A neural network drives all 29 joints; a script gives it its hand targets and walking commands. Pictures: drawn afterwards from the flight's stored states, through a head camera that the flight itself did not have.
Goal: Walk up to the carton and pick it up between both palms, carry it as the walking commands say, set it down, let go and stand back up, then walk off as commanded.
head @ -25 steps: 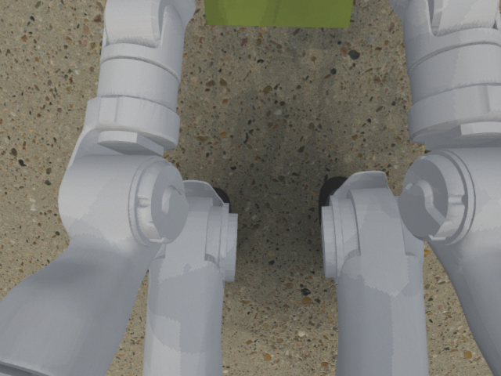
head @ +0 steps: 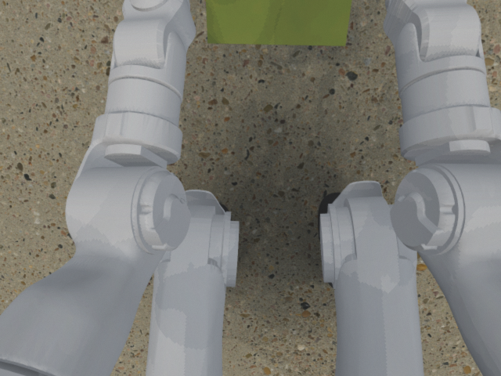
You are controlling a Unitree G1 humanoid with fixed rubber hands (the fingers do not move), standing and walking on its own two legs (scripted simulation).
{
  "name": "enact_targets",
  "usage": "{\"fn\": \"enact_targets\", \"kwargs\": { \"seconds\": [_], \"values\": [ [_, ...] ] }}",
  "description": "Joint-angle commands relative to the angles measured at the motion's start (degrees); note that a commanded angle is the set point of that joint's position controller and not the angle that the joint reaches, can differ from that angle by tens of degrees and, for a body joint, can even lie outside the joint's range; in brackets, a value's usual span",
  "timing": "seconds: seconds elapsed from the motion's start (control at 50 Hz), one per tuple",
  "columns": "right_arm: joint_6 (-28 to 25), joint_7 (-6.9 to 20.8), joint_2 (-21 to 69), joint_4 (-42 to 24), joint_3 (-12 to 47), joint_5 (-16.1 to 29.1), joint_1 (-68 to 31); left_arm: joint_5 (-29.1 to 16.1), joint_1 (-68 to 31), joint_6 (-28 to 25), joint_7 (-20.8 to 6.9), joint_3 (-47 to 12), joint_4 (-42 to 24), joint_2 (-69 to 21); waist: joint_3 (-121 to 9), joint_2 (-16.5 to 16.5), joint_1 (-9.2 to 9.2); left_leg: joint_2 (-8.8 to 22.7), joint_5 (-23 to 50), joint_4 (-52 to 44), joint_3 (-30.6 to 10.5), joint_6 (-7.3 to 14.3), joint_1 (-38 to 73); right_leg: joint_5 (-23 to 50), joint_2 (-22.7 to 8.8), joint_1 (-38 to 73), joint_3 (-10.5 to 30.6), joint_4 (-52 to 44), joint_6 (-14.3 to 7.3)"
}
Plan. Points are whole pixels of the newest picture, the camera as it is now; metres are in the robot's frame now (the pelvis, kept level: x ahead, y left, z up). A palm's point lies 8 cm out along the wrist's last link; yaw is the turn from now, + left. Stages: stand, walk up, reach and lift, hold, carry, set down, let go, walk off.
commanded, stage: set down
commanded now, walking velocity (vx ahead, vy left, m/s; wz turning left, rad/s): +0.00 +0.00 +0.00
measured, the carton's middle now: out of the picture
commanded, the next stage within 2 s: none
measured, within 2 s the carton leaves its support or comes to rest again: rests again in 1.04 s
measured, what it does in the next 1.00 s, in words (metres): stands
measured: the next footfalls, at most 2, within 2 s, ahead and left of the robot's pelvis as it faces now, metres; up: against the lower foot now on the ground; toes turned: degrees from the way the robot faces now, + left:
none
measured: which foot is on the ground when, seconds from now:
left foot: down 0.00-1.00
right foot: down 0.00-1.00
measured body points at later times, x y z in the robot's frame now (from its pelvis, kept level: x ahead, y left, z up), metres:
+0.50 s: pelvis +0.01 +0.00 +0.00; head +0.40 -0.03 +0.22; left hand +0.58 +0.09 -0.19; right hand +0.57 -0.16 -0.19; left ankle +0.08 +0.13 -0.34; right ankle +0.09 -0.14 -0.34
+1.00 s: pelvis +0.00 +0.00 +0.00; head +0.39 -0.03 +0.21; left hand +0.58 +0.09 -0.19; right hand +0.56 -0.16 -0.20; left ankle +0.08 +0.13 -0.34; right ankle +0.09 -0.14 -0.34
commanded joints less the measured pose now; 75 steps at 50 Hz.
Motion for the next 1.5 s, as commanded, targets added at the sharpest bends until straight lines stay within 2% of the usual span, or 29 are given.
{"fn": "enact_targets", "kwargs": {
  "seconds": [0.0, 0.12, 0.14, 0.16, 0.18, 0.22, 0.26, 0.28, 0.3, 0.32, 0.34, 0.38, 0.44, 0.52, 0.54, 0.64, 0.66, 0.82, 0.84, 1.02, 1.1, 1.14, 1.2, 1.28, 1.34, 1.36, 1.42, 1.46, 1.48],
  "values": [
    [-1.39, 12.32, 50.18, -0.81, 17.92, 3.13, -19.83, -1.98, -22.56, 1.81, -14.0, -24.15, 3.96, -53.88, -56.17, 0.69, -4.7, -2.9, 31.46, -10.87, 6.35, 2.41, 27.5, 30.09, 4.18, 30.33, -9.32, -8.56, -4.22],
    [-1.42, 12.38, 47.46, 1.12, 16.14, 0.53, -18.9, -2.17, -21.47, 2.14, -14.41, -23.84, 5.74, -53.82, -54.0, 1.19, -5.89, -3.25, 30.52, -10.98, 6.3, 1.22, 27.56, 28.78, 3.62, 30.6, -9.66, -8.69, -4.58],
    [-1.23, 12.81, 47.83, 0.74, 17.11, 1.99, -19.77, -0.49, -20.06, 1.71, -13.89, -22.78, 5.51, -51.67, -53.55, 1.84, -2.29, -2.62, 33.54, -11.17, 5.86, 1.91, 30.03, 28.93, 3.3, 27.67, -9.25, -8.52, -4.11],
    [-1.24, 12.15, 45.72, 3.29, 15.29, 0.42, -15.15, -1.81, -21.41, 2.2, -14.53, -24.48, 4.85, -53.48, -54.69, 2.36, -6.99, -2.58, 31.06, -10.53, 5.71, 1.07, 28.01, 29.26, 3.45, 29.86, -9.39, -8.37, -4.37],
    [-1.33, 12.1, 49.41, 2.08, 15.43, 1.05, -17.4, -0.08, -19.89, 2.28, -14.36, -22.83, 6.54, -53.55, -51.66, 3.33, -3.1, -3.27, 29.23, -10.26, 7.6, 1.4, 24.35, 28.86, 3.98, 29.9, -8.18, -9.53, -4.55],
    [-1.4, 11.81, 46.26, 1.29, 15.74, -0.37, -15.08, -3.71, -23.41, 1.8, -14.97, -25.17, 3.07, -53.4, -53.93, 2.13, -7.3, -2.89, 30.39, -9.06, 6.65, 0.84, 23.47, 32.0, 3.12, 33.58, -7.83, -8.35, -4.95],
    [-1.17, 12.52, 47.91, 1.34, 17.4, 0.75, -15.85, -1.92, -22.9, 1.5, -14.74, -22.7, 4.31, -51.82, -52.81, -2.34, -4.89, -2.86, 29.48, -9.59, 6.39, 1.52, 21.86, 31.27, 3.32, 32.64, -7.64, -9.05, -4.37],
    [-1.25, 12.58, 47.81, 2.08, 15.88, 1.69, -16.42, -0.49, -19.89, 1.86, -14.36, -23.01, 5.75, -50.95, -54.72, 3.7, -3.18, -2.63, 31.95, -10.77, 6.95, 1.36, 26.66, 31.81, 3.51, 30.98, -8.78, -7.94, -4.15],
    [-1.76, 11.87, 48.59, -0.3, 17.88, 0.22, -15.78, -1.86, -21.15, 0.5, -15.02, -23.05, 3.01, -51.59, -52.1, -5.88, -6.04, -3.44, 28.96, -10.41, 6.52, 1.69, 17.19, 33.67, 3.69, 36.66, -8.57, -8.92, -3.44],
    [-2.09, 11.54, 45.65, 0.24, 15.37, 1.23, -17.59, -1.51, -22.8, 1.25, -14.48, -23.09, 5.2, -49.2, -53.06, 1.94, -4.54, -2.32, 28.47, -10.68, 7.52, 1.27, 22.36, 31.94, 3.98, 33.07, -8.56, -8.56, -3.9],
    [-1.83, 11.42, 46.69, 1.83, 14.19, -0.86, -14.9, -1.8, -22.35, 1.56, -14.92, -24.41, 5.53, -53.04, -54.41, 1.4, -7.18, -2.73, 32.31, -8.88, 6.03, 1.0, 26.58, 31.89, 3.8, 31.52, -9.21, -8.18, -4.33],
    [-1.88, 12.45, 46.64, 1.2, 16.23, 1.46, -15.98, -0.68, -19.68, 1.29, -14.68, -22.5, 4.99, -51.03, -53.33, 1.89, -3.17, -2.5, 32.36, -10.39, 6.5, 1.27, 25.05, 30.99, 3.5, 28.99, -8.29, -8.19, -4.25],
    [-1.4, 11.94, 47.22, 1.32, 14.34, -0.37, -15.6, -0.31, -19.88, 1.36, -14.6, -20.89, 6.83, -49.78, -52.05, 0.4, -6.24, -3.0, 28.87, -9.92, 7.19, 1.56, 25.18, 29.31, 3.87, 28.48, -9.77, -8.17, -3.59],
    [-2.0, 12.24, 47.12, 1.45, 15.65, 0.28, -13.0, -0.56, -20.81, 0.43, -14.74, -25.22, 2.45, -50.07, -53.06, 2.87, -5.83, -2.1, 32.54, -9.71, 6.39, 0.96, 24.73, 31.87, 4.22, 28.91, -8.95, -8.0, -4.02],
    [-1.83, 12.25, 47.88, 1.47, 14.62, -0.57, -16.17, 1.09, -17.22, 0.69, -14.21, -22.43, 5.53, -50.62, -52.09, 3.6, -2.5, -2.58, 36.53, -9.71, 6.39, 1.02, 30.09, 29.23, 3.79, 24.38, -9.26, -7.69, -3.56],
    [-3.08, 11.7, 43.25, 0.62, 15.19, 0.15, -17.27, -0.84, -20.84, 0.85, -13.88, -23.53, 5.56, -49.91, -54.75, 4.38, -4.91, -2.29, 33.52, -9.26, 6.37, 0.61, 27.33, 30.01, 3.63, 28.26, -8.84, -7.18, -4.32],
    [-2.3, 11.37, 44.8, 1.77, 16.47, 0.51, -16.01, -1.64, -21.57, 0.23, -13.91, -23.07, 2.83, -47.36, -54.44, -2.21, -5.55, -2.42, 32.05, -9.37, 6.64, 0.8, 23.48, 33.44, 3.61, 33.76, -8.74, -7.96, -3.34],
    [-3.38, 8.19, 31.66, 5.73, 6.08, -3.8, -10.72, 1.06, -19.58, -1.24, -11.06, -17.08, 3.22, -34.08, -52.8, 1.6, -4.03, -2.19, 32.84, -10.18, 7.24, -0.84, 26.14, 30.17, 3.32, 29.16, -8.59, -8.12, -3.64],
    [-4.51, 8.25, 31.0, 1.79, 9.57, -1.72, -14.96, -0.15, -18.45, -0.93, -11.04, -19.51, 5.04, -37.0, -56.8, 1.33, -6.19, -1.43, 35.35, -9.06, 5.43, 0.03, 30.21, 31.69, 3.15, 31.22, -9.38, -7.13, -3.58],
    [-9.59, -4.8, -14.22, 0.07, -0.97, -0.29, -10.79, -0.19, -12.87, -5.57, 0.93, -7.63, -0.13, 11.54, -73.59, -1.82, -3.67, -0.15, 38.88, -9.7, 8.09, -2.02, 35.4, 38.66, 2.32, 44.75, -9.78, -6.74, -2.1],
    [-10.24, -5.5, -17.16, -0.14, 5.77, 9.41, -20.38, -9.48, -22.58, -5.26, 2.39, -14.21, -3.1, 12.59, -77.82, -2.54, -4.76, 2.06, 35.4, -9.74, 7.78, -1.49, 37.26, 39.47, 0.67, 45.43, -9.89, -7.17, -2.7],
    [-10.15, -4.9, -17.3, -3.14, 9.72, 13.8, -26.07, -10.73, -25.13, -5.53, 2.91, -16.67, -5.72, 14.52, -77.22, -0.75, 0.2, 2.48, 34.76, -9.77, 7.5, -0.51, 40.08, 34.04, 0.6, 39.52, -9.42, -8.1, -3.18],
    [-9.38, -3.78, -14.83, -3.0, 16.27, 19.52, -30.03, -15.92, -25.44, -5.3, 1.95, -19.7, -3.88, 12.8, -75.32, -3.45, 1.11, 3.42, 30.89, -9.57, 8.19, 0.31, 32.31, 35.36, -0.91, 46.08, -6.24, -9.49, -3.01],
    [-7.78, -4.83, -16.4, -1.29, 14.16, 18.27, -30.63, -12.1, -27.82, -4.44, 2.37, -15.81, -4.76, 18.88, -78.81, -5.57, 2.34, 4.04, 26.64, -12.07, 7.65, 2.22, 32.21, 30.95, -0.87, 43.71, -7.77, -10.56, -2.41],
    [-7.43, -5.5, -20.36, 0.91, 9.45, 14.83, -25.71, -11.62, -26.41, -2.89, 2.25, -16.21, -6.21, 15.26, -89.56, 2.24, -1.98, 4.01, 31.0, -12.01, 7.87, 0.32, 44.68, 30.38, -0.4, 42.97, -9.32, -11.43, -3.18],
    [-6.47, -5.14, -15.95, 3.08, 11.8, 17.57, -22.75, -10.08, -26.88, -2.61, 2.49, -15.81, -5.41, 15.16, -92.21, 3.4, 1.01, 3.51, 29.47, -12.73, 9.34, 0.51, 44.63, 31.09, -0.25, 45.71, -9.33, -12.24, -3.32],
    [-6.14, -6.71, -21.06, -1.07, 9.22, 12.78, -25.72, -12.58, -25.23, -1.32, 2.49, -15.6, -3.45, 13.95, -96.33, -2.74, -2.66, 2.8, 32.21, -13.71, 9.84, 0.36, 41.71, 35.0, 0.08, 52.82, -9.28, -14.43, -2.93],
    [-5.15, -7.5, -16.44, -4.99, 10.08, 12.76, -24.41, -11.89, -24.22, -1.36, 3.27, -14.12, -7.91, 16.01, -99.96, -7.47, -0.64, 2.03, 30.16, -14.6, 10.22, 1.64, 38.43, 35.02, 0.24, 56.26, -9.78, -14.36, -2.31],
    [-4.17, -7.45, -18.23, -0.72, 6.74, 11.83, -21.52, -9.23, -25.77, -0.7, 3.91, -11.75, -8.05, 18.17, -101.14, -2.82, -0.32, 2.19, 29.48, -15.45, 10.73, 0.41, 44.52, 33.12, 0.68, 55.31, -9.91, -15.32, -2.64]
  ]
}}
